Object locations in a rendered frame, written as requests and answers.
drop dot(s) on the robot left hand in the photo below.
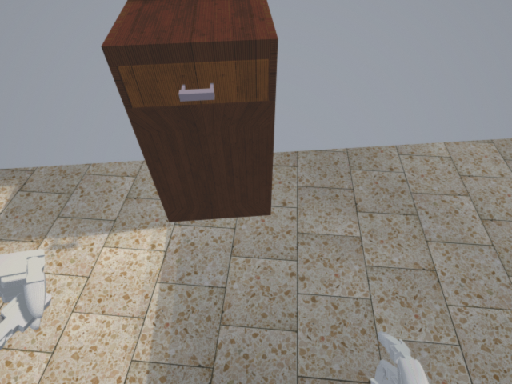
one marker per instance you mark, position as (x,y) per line
(23,287)

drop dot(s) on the handle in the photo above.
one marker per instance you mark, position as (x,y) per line
(196,94)

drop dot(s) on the robot right hand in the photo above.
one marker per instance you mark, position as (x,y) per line
(409,371)

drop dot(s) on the drawer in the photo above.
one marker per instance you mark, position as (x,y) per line
(159,84)

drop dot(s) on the cabinet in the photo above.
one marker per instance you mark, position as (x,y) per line
(207,161)

